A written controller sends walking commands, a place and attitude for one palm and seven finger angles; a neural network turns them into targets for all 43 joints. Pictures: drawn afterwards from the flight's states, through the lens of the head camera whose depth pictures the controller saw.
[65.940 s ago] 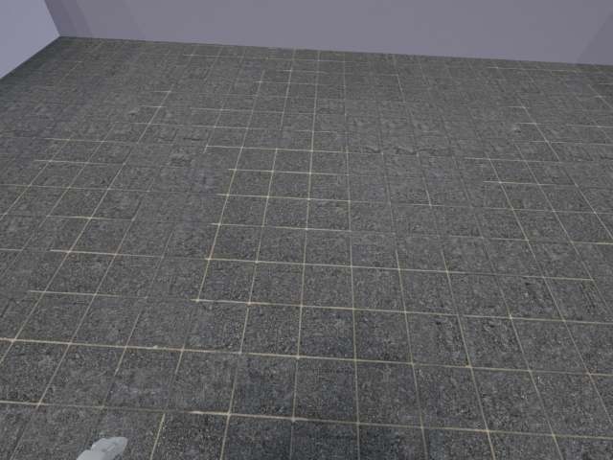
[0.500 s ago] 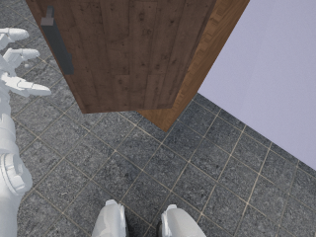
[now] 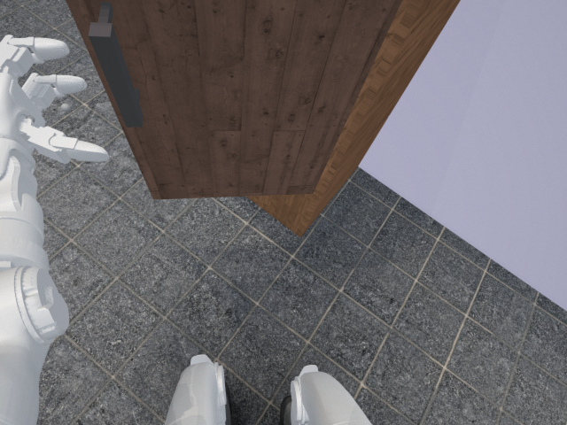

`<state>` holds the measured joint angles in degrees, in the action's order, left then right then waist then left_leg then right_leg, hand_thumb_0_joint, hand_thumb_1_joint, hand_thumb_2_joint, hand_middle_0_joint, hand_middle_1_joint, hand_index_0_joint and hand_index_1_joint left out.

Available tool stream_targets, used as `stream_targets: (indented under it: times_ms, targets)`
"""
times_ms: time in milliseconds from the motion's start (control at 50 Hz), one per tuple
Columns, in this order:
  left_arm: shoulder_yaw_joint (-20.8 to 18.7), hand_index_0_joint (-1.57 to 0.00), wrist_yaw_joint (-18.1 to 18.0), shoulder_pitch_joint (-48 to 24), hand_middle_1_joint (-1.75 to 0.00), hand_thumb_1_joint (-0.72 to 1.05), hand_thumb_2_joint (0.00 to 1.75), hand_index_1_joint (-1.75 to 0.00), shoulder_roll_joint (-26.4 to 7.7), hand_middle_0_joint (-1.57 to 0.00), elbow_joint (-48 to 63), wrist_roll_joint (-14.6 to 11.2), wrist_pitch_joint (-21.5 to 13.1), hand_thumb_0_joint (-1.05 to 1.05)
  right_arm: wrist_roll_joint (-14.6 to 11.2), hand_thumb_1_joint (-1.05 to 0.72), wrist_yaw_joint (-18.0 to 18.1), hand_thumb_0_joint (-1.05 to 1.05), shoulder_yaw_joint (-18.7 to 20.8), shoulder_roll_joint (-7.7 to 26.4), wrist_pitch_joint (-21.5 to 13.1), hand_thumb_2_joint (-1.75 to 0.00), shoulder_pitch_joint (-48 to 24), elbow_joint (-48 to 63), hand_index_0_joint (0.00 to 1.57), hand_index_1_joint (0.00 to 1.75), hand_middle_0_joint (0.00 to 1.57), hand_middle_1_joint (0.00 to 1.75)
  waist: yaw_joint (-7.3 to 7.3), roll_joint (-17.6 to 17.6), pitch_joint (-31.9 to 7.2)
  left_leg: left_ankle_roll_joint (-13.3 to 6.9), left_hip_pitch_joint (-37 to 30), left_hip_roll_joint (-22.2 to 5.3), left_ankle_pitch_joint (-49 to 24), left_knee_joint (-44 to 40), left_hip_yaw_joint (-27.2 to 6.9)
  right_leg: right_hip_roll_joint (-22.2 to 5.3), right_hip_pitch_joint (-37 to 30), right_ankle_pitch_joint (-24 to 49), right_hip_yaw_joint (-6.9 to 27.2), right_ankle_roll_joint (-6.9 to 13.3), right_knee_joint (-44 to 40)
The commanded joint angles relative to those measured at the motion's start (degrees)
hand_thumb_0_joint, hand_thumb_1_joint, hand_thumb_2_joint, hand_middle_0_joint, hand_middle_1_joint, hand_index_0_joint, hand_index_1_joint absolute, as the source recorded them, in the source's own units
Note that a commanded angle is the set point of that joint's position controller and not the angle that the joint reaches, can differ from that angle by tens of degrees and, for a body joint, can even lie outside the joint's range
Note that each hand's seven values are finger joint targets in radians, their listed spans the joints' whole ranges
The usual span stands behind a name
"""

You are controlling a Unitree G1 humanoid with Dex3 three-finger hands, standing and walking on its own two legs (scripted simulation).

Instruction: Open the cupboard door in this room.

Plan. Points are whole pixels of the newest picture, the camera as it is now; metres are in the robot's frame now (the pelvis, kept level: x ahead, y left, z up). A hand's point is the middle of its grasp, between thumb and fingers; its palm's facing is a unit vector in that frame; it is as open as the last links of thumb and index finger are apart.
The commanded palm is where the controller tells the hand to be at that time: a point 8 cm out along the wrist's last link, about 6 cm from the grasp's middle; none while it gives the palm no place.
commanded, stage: move the hooked fingers beside the handle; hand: left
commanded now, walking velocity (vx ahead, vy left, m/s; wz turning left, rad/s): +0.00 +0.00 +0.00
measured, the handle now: (121, 70) +0.57 +0.19 +0.08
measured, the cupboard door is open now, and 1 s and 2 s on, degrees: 44 44 44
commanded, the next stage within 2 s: slide the fingers in behind the handle in 0.10 s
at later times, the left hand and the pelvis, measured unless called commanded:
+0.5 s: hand (80, 113) +0.50 +0.24 +0.07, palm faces +0.04 -1.00 +0.02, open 14.0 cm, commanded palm +0.49 +0.27 +0.07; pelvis +0.00 +0.00 +0.00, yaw +0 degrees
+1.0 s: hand (117, 109) +0.51 +0.19 +0.07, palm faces +0.05 -1.00 +0.00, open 14.0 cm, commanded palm +0.49 +0.23 +0.07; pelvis +0.01 -0.01 +0.00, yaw +0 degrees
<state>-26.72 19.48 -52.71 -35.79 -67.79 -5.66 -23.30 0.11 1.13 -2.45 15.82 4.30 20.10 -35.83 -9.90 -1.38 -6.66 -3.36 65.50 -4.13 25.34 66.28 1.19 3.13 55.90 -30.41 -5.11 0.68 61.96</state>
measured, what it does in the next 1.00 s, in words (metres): stands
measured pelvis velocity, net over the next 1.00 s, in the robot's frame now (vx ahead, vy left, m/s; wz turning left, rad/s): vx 0.01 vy -0.01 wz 0.00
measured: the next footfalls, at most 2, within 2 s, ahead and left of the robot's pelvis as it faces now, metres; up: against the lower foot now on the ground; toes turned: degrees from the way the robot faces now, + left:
none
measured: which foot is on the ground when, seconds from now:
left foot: down 0.00-1.00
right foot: down 0.00-1.00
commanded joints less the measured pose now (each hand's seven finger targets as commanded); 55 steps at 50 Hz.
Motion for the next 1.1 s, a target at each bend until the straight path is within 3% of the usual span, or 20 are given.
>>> stream_targets:
  times_ms: [0,80,120,160,240,280,380,460,500,580,620,660,700,760,800,880,920,1020,1060,1080]
  targets:
    - [-1.20,-0.30,0.28,-21.34,-1.20,-0.50,0.30,-1.20,-16.56,-0.30,8.96,-1.21,-1.68,0.00,-0.13,-0.90,0.71,0.00,3.82,11.72,0.19,-0.90,11.62,2.05,0.20,0.30,0.20,0.30,-0.08,-9.90,-28.27,1.71,-37.12,0.43,-23.83,-6.65,-7.60,1.52,0.54,17.75,1.84,0.62,-7.92]
    - [-0.96,-0.30,0.81,-21.74,-1.20,-0.50,0.30,-1.20,-17.46,-0.30,7.14,-1.25,-0.51,0.00,-0.33,-0.90,1.10,0.00,3.50,11.94,0.41,-0.90,11.55,2.55,0.20,0.30,0.20,0.30,-0.80,-7.73,-23.86,1.13,-31.70,0.68,-18.47,-6.94,-6.76,1.49,0.26,15.30,2.37,0.41,-8.70]
    - [-2.17,-0.30,0.87,-22.82,-1.20,-0.50,0.30,-1.20,-18.89,-0.30,9.53,-1.58,-1.73,0.00,-0.19,-0.90,1.17,0.00,3.67,12.01,0.07,-0.90,11.80,2.58,0.20,0.30,0.20,0.30,-0.72,-7.70,-25.79,0.98,-31.77,0.67,-19.08,-6.55,-6.64,1.54,-0.77,16.07,2.67,0.49,-8.39]
    - [-3.74,-0.30,0.89,-22.65,-1.20,-0.50,0.30,-1.20,-20.45,-0.30,12.05,-1.85,-3.68,0.00,0.00,-0.90,1.16,0.00,3.94,12.04,-0.34,-0.90,11.84,2.44,0.20,0.30,0.20,0.30,0.27,-10.35,-29.25,1.44,-34.52,0.57,-21.41,-6.36,-6.94,1.61,-0.82,17.04,2.68,0.82,-7.61]
    - [-0.59,-0.30,1.53,-23.54,-1.20,-0.50,0.30,-1.20,-15.68,-0.30,11.61,-2.63,-4.36,0.00,-0.03,-0.90,0.95,0.00,3.86,11.52,-0.42,-0.90,12.23,1.43,0.20,0.30,0.20,0.30,-0.84,-11.07,-27.40,1.48,-36.18,0.38,-20.76,-6.52,-7.43,1.74,1.87,15.58,2.24,0.87,-7.80]
    - [0.53,-0.30,1.77,-21.70,-1.20,-0.50,0.30,-1.20,-14.15,-0.30,10.68,-2.39,-3.23,0.00,-0.19,-0.90,0.87,0.00,4.15,11.60,-0.16,-0.90,12.10,1.23,0.20,0.30,0.20,0.30,-0.47,-12.19,-27.65,1.75,-37.26,0.30,-20.34,-6.88,-7.53,1.60,2.85,14.97,1.98,0.86,-8.13]
    - [0.15,-0.30,0.49,-22.79,-1.20,-0.50,0.30,-1.20,-14.50,-0.30,10.96,-2.40,-1.47,0.00,-0.15,-0.90,0.99,0.00,4.11,11.71,-0.11,-0.90,12.35,1.33,0.20,0.30,0.20,0.30,-0.55,-10.45,-26.81,1.45,-35.87,0.44,-19.17,-7.38,-7.46,1.43,1.87,14.78,2.08,0.69,-8.57]
    - [-1.19,-0.30,-1.81,-23.85,-1.20,-0.50,0.30,-1.20,-15.20,-0.30,15.65,-1.98,-3.99,0.00,0.27,-0.90,0.62,0.00,4.26,11.37,-0.43,-0.90,12.18,1.34,0.20,0.30,0.20,0.30,0.31,-12.57,-30.47,1.90,-39.32,0.31,-23.19,-6.90,-7.75,1.54,1.55,16.75,2.04,0.96,-7.72]
    - [-0.09,-0.30,-2.75,-23.34,-1.20,-0.50,0.30,-1.20,-13.06,-0.30,16.59,-1.82,-4.80,0.00,0.36,-0.90,0.26,0.00,4.35,11.03,-0.50,-0.90,11.84,1.40,0.20,0.30,0.20,0.30,0.51,-13.25,-30.19,2.20,-40.24,0.29,-23.50,-7.16,-7.93,1.60,1.65,16.55,1.78,1.03,-7.64]
    - [2.65,-0.30,-3.80,-22.16,-1.20,-0.50,0.30,-1.20,-9.49,-0.30,10.08,-0.96,-3.20,0.00,0.23,-0.90,-0.04,0.00,4.20,11.02,-0.13,-0.90,11.51,1.38,0.20,0.30,0.20,0.30,-1.36,-8.54,-23.67,1.65,-35.15,0.52,-17.81,-7.70,-7.51,1.54,2.53,13.96,1.82,0.56,-8.68]
    - [2.58,-0.30,-4.02,-22.78,-1.20,-0.50,0.30,-1.20,-10.53,-0.30,7.93,-0.46,-1.96,0.00,0.04,-0.90,0.16,0.00,4.07,11.38,0.00,-0.90,11.62,1.65,0.20,0.30,0.20,0.30,-1.79,-6.72,-21.55,1.29,-31.90,0.79,-15.24,-7.86,-7.24,1.36,1.97,13.09,2.15,0.49,-8.96]
    - [1.81,-0.30,-4.30,-24.84,-1.20,-0.50,0.30,-1.20,-11.71,-0.30,10.13,-0.34,-2.56,0.00,0.27,-0.90,0.30,0.00,4.07,11.38,-0.23,-0.90,11.64,1.77,0.20,0.30,0.20,0.30,-1.23,-9.22,-24.75,1.43,-33.87,0.80,-16.99,-7.47,-7.16,1.16,1.87,14.00,2.37,0.67,-8.36]
    - [3.06,-0.30,-4.49,-26.04,-1.20,-0.50,0.30,-1.20,-9.20,-0.30,13.02,-0.67,-3.88,0.00,0.54,-0.90,0.09,0.00,4.23,10.77,-0.55,-0.90,11.59,1.76,0.20,0.30,0.20,0.30,-0.95,-11.19,-27.96,1.77,-37.20,0.71,-19.93,-7.01,-7.45,1.20,2.27,15.36,2.20,0.87,-7.87]
    - [0.77,-0.30,-4.86,-24.87,-1.20,-0.50,0.30,-1.20,-11.00,-0.30,13.34,-1.14,-5.40,0.00,0.75,-0.90,-0.19,0.00,4.31,10.92,-0.68,-0.90,11.81,1.33,0.20,0.30,0.20,0.30,-0.55,-10.26,-30.02,1.82,-37.67,0.56,-22.93,-6.07,-7.54,1.35,1.37,17.45,2.20,0.89,-7.05]
    - [1.32,-0.30,-4.93,-23.46,-1.20,-0.50,0.30,-1.20,-9.81,-0.30,12.84,-1.12,-5.15,0.00,0.64,-0.90,-0.39,0.00,4.39,10.65,-0.56,-0.90,11.72,1.56,0.20,0.30,0.20,0.30,-0.16,-9.76,-30.19,1.70,-36.70,0.84,-22.58,-6.05,-6.97,1.39,-0.09,17.98,2.46,0.77,-7.27]
    - [4.19,-0.30,-5.82,-23.60,-1.20,-0.50,0.30,-1.20,-6.30,-0.30,11.89,-0.39,-3.68,0.00,0.45,-0.90,-0.64,0.00,4.40,10.20,-0.07,-0.90,11.93,1.46,0.20,0.30,0.20,0.30,-1.07,-9.08,-28.13,1.56,-36.01,0.90,-22.09,-6.36,-6.71,1.42,0.26,18.27,2.25,0.53,-7.64]
    - [3.04,-0.30,-6.52,-23.66,-1.20,-0.50,0.30,-1.20,-7.58,-0.30,11.96,-0.26,-3.15,0.00,0.51,-0.90,-0.58,0.00,4.51,10.45,0.05,-0.90,12.13,1.54,0.20,0.30,0.20,0.30,-1.03,-8.11,-27.34,1.42,-34.80,0.94,-20.83,-6.56,-6.53,1.35,-0.40,17.88,2.42,0.47,-8.04]
    - [2.54,-0.30,-7.89,-23.52,-1.20,-0.50,0.30,-1.20,-6.64,-0.30,14.69,-0.57,-4.71,0.00,0.71,-0.90,-0.98,0.00,4.63,9.81,-0.29,-0.90,12.01,1.60,0.20,0.30,0.20,0.30,-0.20,-8.58,-30.08,1.40,-35.21,1.39,-23.29,-5.99,-5.80,1.42,-3.05,21.01,2.95,0.51,-7.62]
    - [1.13,-0.30,-8.32,-22.25,-1.20,-0.50,0.30,-1.20,-8.14,-0.30,15.60,-0.33,-5.79,0.00,0.83,-0.90,-1.12,0.00,4.65,9.78,-0.29,-0.90,12.06,1.67,0.20,0.30,0.20,0.30,0.75,-9.13,-31.45,1.52,-35.73,1.44,-25.42,-5.85,-5.62,1.39,-4.45,23.01,3.03,0.60,-7.06]
    - [2.96,-0.30,-8.29,-20.72,-1.20,-0.50,0.30,-1.20,-5.54,-0.30,15.02,-0.35,-5.60,0.00,0.70,-0.90,-1.34,0.00,4.69,9.41,-0.22,-0.90,11.86,1.73,0.20,0.30,0.20,0.30,0.41,-8.59,-30.83,1.41,-35.54,1.57,-25.46,-5.89,-5.24,1.48,-4.69,23.74,3.06,0.51,-7.34]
